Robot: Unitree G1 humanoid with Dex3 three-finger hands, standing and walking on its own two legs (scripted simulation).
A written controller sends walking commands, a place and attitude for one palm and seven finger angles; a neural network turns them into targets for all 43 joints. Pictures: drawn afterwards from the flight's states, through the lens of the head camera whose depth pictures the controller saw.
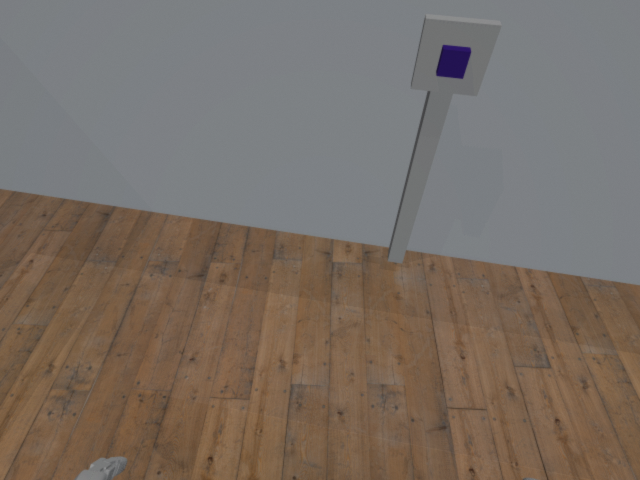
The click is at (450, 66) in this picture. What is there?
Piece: button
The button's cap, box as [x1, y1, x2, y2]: [436, 45, 470, 78]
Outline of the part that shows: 443,45 436,70 436,75 462,78 469,57 470,48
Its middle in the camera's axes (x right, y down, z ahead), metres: +0.32 -0.43 +0.93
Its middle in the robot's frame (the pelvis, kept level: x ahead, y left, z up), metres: +1.01 -0.27 +0.07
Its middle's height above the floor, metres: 0.84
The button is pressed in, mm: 0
